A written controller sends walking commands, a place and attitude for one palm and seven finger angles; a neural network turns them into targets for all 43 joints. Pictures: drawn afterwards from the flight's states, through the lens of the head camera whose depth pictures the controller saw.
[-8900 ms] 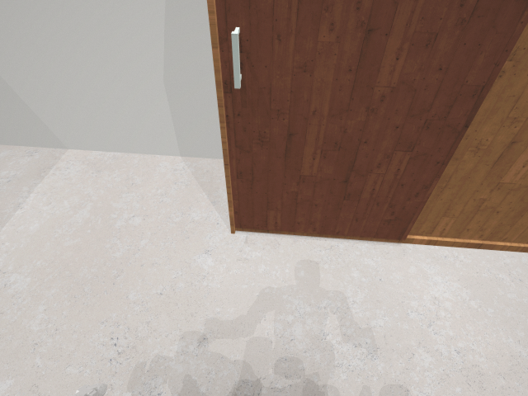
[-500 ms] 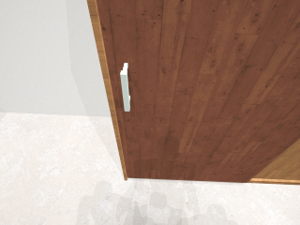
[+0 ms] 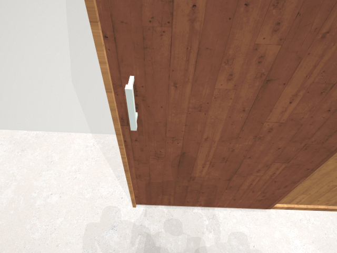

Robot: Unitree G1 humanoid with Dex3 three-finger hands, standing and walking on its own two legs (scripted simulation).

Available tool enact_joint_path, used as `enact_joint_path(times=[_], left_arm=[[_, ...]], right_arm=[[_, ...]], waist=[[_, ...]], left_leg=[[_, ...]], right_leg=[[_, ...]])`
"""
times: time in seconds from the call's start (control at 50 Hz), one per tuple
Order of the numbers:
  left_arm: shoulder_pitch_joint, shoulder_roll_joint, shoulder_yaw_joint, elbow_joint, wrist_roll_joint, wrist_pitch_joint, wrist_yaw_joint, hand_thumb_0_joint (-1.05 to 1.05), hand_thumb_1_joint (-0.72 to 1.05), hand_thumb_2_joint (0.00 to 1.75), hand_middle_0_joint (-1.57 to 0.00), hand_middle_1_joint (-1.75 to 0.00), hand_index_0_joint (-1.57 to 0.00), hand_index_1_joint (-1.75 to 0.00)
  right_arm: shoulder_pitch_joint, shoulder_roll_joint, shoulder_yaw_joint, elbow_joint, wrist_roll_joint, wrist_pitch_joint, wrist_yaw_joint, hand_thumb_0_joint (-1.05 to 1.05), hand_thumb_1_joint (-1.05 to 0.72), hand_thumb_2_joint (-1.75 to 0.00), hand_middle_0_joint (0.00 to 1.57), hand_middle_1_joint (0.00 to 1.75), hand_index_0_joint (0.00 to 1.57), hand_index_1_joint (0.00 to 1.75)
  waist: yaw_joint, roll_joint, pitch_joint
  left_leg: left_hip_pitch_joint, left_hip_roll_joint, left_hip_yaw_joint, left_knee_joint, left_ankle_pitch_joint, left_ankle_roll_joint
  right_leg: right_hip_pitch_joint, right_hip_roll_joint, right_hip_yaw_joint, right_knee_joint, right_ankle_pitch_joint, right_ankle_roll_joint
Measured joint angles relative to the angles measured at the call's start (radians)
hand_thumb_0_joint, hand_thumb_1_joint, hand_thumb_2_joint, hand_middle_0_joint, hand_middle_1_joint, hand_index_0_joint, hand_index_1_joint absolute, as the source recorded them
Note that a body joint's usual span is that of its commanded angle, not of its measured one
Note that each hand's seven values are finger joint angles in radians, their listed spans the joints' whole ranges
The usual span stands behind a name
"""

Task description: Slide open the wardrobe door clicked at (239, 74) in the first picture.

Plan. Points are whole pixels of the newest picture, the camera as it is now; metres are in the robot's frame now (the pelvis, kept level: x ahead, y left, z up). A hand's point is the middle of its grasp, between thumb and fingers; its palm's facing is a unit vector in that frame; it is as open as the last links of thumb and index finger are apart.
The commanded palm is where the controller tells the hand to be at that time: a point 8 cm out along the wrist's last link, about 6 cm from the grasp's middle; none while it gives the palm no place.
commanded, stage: look again from close up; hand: left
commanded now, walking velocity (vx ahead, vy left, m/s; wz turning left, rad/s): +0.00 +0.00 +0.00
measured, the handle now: (132, 104) +0.46 +0.14 +0.09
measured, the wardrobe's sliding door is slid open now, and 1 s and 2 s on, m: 0.00 0.00 0.00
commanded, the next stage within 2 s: raise the hand with hooked fingers in 0.30 s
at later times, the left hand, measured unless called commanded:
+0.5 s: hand out of the picture +0.10 +0.19 -0.12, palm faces +0.19 -0.95 -0.23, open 7.4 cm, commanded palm +0.10 +0.24 -0.06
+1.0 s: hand (73, 244) +0.14 +0.21 +0.00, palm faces +0.17 -0.98 -0.07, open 9.7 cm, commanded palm +0.13 +0.26 +0.00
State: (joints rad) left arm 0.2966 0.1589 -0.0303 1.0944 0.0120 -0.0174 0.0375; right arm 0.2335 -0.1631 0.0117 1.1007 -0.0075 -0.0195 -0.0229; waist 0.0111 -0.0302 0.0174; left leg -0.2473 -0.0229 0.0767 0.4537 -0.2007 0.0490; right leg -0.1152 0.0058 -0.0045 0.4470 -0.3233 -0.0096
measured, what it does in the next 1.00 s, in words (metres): lowers itself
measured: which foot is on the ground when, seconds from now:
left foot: down 0.00-1.00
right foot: down 0.00-1.00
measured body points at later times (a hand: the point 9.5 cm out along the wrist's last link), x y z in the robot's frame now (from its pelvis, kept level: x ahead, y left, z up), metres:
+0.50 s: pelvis +0.00 -0.01 +0.00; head +0.01 -0.01 +0.45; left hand +0.09 +0.24 -0.10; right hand +0.06 -0.25 -0.14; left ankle +0.03 +0.09 -0.74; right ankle -0.05 -0.11 -0.74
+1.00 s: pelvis -0.04 -0.03 -0.08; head +0.00 -0.02 +0.37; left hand +0.12 +0.26 +0.00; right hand +0.18 -0.24 -0.14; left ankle +0.03 +0.09 -0.74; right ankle -0.05 -0.11 -0.74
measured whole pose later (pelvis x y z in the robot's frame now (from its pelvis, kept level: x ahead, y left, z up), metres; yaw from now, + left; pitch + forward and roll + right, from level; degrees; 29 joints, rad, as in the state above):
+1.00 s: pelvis -0.04 -0.03 -0.08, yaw +4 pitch +9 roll -3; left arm 0.37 0.26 0.25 0.00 -0.34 -0.48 -0.32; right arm 0.19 -0.25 0.02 0.62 0.01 -0.33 -0.08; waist 0.07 0.02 -0.08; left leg -0.85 0.02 -0.05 1.11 -0.41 0.00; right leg -0.66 0.05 -0.14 1.09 -0.58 -0.07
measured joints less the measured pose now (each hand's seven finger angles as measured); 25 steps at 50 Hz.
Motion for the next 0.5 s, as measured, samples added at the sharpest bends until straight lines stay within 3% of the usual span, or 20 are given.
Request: enact_joint_path(times=[0.42, 0.44, 0.46, 0.5], left_arm=[[-0.021, 0.044, 0.007, -0.014, 0.004, 0.005, -0.006, 0.0, 0.91, 0.9, -0.2, -0.3, -0.2, -0.29], [0.02, 0.044, 0.032, -0.159, -0.028, 0.06, -0.012, 0.0, 0.91, 0.9, -0.2, -0.3, -0.2, -0.3], [0.071, 0.048, 0.047, -0.34, -0.059, 0.07, -0.005, 0.01, 0.91, 0.9, -0.2, -0.3, -0.2, -0.3], [0.116, 0.055, 0.062, -0.591, -0.104, 0.012, 0.031, 0.01, 0.9, 0.9, -0.21, -0.3, -0.2, -0.3]], right_arm=[[-0.004, -0.027, 0.001, 0.0, -0.005, 0.008, 0.005, 0.0, -0.91, -0.9, 0.2, 0.3, 0.2, 0.3], [0.019, -0.032, 0.005, -0.048, 0.006, -0.003, 0.002, 0.0, -0.91, -0.9, 0.2, 0.3, 0.2, 0.3], [0.049, -0.035, 0.01, -0.1, 0.016, -0.044, -0.01, 0.0, -0.91, -0.9, 0.2, 0.3, 0.2, 0.3], [0.073, -0.044, 0.016, -0.163, 0.026, -0.131, -0.027, 0.01, -0.91, -0.9, 0.2, 0.3, 0.2, 0.3]], waist=[[-0.009, 0.023, 0.02], [-0.012, 0.024, 0.018], [0.001, 0.017, 0.014], [0.01, 0.006, 0.003]], left_leg=[[0.021, 0.005, -0.005, -0.021, 0.006, -0.012], [0.004, 0.004, -0.012, -0.009, 0.004, -0.012], [-0.007, -0.001, -0.008, -0.004, 0.004, -0.012], [-0.026, -0.012, -0.002, 0.009, 0.004, -0.013]], right_leg=[[0.023, 0.006, -0.004, -0.023, 0.005, -0.009], [0.009, 0.006, -0.011, -0.013, 0.003, -0.01], [-0.014, 0.0, -0.009, 0.015, -0.007, -0.011], [-0.054, -0.012, -0.005, 0.078, -0.036, -0.012]])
